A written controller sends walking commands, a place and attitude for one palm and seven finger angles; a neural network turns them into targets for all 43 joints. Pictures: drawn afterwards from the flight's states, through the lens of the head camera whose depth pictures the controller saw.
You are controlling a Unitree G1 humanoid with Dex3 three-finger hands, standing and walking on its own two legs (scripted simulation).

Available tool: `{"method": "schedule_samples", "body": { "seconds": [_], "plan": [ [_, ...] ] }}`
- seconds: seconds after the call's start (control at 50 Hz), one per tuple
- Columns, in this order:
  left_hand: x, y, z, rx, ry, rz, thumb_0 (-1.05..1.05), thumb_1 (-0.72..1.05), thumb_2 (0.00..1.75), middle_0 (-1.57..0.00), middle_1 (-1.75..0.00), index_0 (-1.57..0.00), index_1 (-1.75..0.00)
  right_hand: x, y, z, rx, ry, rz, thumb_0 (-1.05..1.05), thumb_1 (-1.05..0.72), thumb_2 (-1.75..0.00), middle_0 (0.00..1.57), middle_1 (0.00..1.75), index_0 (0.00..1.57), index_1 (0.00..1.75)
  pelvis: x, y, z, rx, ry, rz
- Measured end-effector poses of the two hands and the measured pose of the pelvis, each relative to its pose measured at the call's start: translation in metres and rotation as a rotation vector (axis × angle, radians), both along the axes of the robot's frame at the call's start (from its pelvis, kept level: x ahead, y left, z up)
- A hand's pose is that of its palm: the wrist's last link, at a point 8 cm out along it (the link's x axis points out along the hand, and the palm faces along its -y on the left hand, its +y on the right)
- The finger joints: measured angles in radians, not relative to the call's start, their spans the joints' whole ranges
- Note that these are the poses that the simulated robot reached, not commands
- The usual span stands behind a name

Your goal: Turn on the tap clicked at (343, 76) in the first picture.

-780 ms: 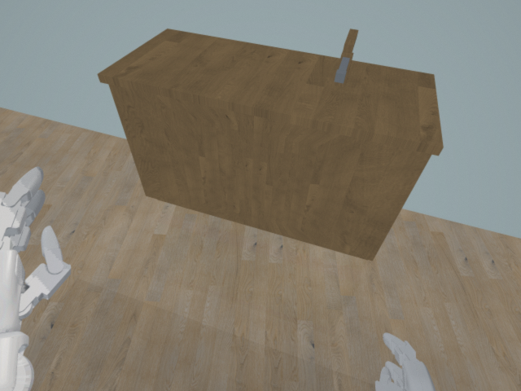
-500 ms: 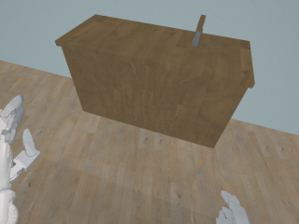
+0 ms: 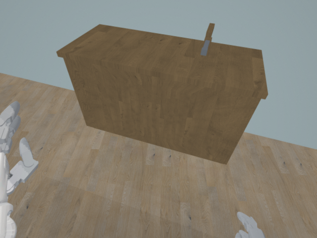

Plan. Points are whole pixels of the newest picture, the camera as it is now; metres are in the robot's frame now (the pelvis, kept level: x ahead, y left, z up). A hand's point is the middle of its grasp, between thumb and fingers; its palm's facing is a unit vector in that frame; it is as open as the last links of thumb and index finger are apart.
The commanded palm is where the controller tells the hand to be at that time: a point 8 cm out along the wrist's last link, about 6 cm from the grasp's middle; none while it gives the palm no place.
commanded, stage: walk to a spot facing it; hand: left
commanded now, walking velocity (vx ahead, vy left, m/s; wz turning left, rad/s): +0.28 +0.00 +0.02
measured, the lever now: (204, 51) +0.92 -0.17 +0.06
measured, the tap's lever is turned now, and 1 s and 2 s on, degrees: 0 0 0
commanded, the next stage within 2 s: turn to face it in 0.14 s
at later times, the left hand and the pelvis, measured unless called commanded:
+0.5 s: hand (60, 113) +0.32 +0.24 +0.18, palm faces +0.39 -0.84 -0.37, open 7.4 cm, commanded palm +0.27 +0.28 +0.19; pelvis +0.09 +0.00 +0.01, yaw -3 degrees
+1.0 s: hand (129, 93) +0.39 +0.10 +0.19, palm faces +0.10 -0.86 -0.49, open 7.4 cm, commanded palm +0.36 +0.16 +0.19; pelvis +0.12 -0.06 +0.00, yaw -19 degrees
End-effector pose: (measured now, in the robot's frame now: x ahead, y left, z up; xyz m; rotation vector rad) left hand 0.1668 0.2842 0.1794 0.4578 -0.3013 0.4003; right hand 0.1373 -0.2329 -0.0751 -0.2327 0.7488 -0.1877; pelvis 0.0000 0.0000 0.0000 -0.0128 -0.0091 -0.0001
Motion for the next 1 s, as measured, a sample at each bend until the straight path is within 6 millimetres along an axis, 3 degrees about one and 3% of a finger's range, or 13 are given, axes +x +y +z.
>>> {"method": "schedule_samples", "body": {
  "seconds": [0.12, 0.22, 0.32, 0.4, 0.5, 0.6, 0.68, 0.76, 0.88, 1.0],
  "plan": [
    [0.024, -0.011, -0.002, 0.011, -0.013, 0.006, 0.02, 0.89, 0.90, -0.21, -0.30, -0.21, -0.30, 0.014, -0.007, -0.015, 0.022, 0.043, 0.005, 0.01, -0.90, -0.90, 0.20, 0.30, 0.20, 0.30, 0.022, -0.010, -0.006, -0.005, 0.010, 0.017],
    [0.042, -0.009, -0.003, 0.006, -0.015, -0.008, 0.02, 0.89, 0.89, -0.21, -0.30, -0.22, -0.30, 0.034, -0.009, -0.016, -0.008, 0.117, 0.036, 0.01, -0.90, -0.90, 0.20, 0.29, 0.20, 0.30, 0.041, -0.006, -0.003, 0.003, 0.013, 0.057],
    [0.056, 0.012, -0.004, 0.043, -0.018, 0.003, 0.02, 0.89, 0.89, -0.21, -0.30, -0.22, -0.30, 0.069, 0.001, -0.012, -0.042, 0.095, 0.037, 0.01, -0.90, -0.90, 0.20, 0.29, 0.20, 0.30, 0.063, 0.006, -0.010, 0.018, 0.003, 0.037],
    [0.080, 0.018, 0.000, 0.031, -0.017, 0.007, 0.02, 0.89, 0.90, -0.21, -0.30, -0.22, -0.30, 0.099, 0.019, -0.002, 0.003, 0.036, 0.043, 0.01, -0.90, -0.90, 0.20, 0.29, 0.20, 0.30, 0.077, 0.008, -0.003, 0.010, -0.001, 0.001],
    [0.115, -0.004, 0.017, 0.020, -0.029, -0.066, 0.02, 0.89, 0.90, -0.21, -0.30, -0.21, -0.30, 0.125, 0.035, 0.012, 0.083, -0.035, 0.073, 0.01, -0.90, -0.90, 0.20, 0.29, 0.20, 0.30, 0.093, 0.005, 0.008, -0.013, -0.002, -0.056],
    [0.151, -0.035, 0.019, 0.078, 0.034, -0.148, 0.02, 0.89, 0.90, -0.21, -0.30, -0.21, -0.30, 0.137, 0.024, 0.011, 0.142, -0.082, 0.037, 0.01, -0.90, -0.90, 0.20, 0.30, 0.21, 0.30, 0.108, -0.011, 0.007, -0.009, -0.005, -0.117],
    [0.175, -0.064, 0.011, 0.137, 0.063, -0.180, 0.02, 0.89, 0.90, -0.21, -0.30, -0.21, -0.30, 0.138, -0.008, -0.010, 0.160, -0.082, -0.008, 0.01, -0.90, -0.90, 0.20, 0.30, 0.21, 0.30, 0.122, -0.033, -0.009, 0.003, -0.013, -0.141],
    [0.190, -0.094, 0.003, 0.115, 0.051, -0.224, 0.02, 0.89, 0.89, -0.21, -0.30, -0.22, -0.30, 0.126, -0.050, -0.028, 0.125, -0.013, -0.072, 0.01, -0.90, -0.90, 0.20, 0.30, 0.21, 0.30, 0.119, -0.046, -0.016, 0.008, -0.017, -0.192],
    [0.197, -0.128, 0.013, 0.123, 0.055, -0.338, 0.02, 0.88, 0.89, -0.21, -0.30, -0.22, -0.30, 0.083, -0.098, -0.017, 0.051, 0.062, -0.218, 0.01, -0.90, -0.90, 0.20, 0.29, 0.20, 0.30, 0.117, -0.055, -0.006, 0.034, -0.003, -0.263],
    [0.202, -0.136, 0.033, 0.152, -0.008, -0.394, 0.02, 0.88, 0.89, -0.22, -0.30, -0.22, -0.30, 0.041, -0.116, -0.004, 0.013, 0.079, -0.327, 0.01, -0.91, -0.90, 0.19, 0.29, 0.20, 0.30, 0.117, -0.055, 0.002, 0.053, 0.013, -0.333]
  ]
}}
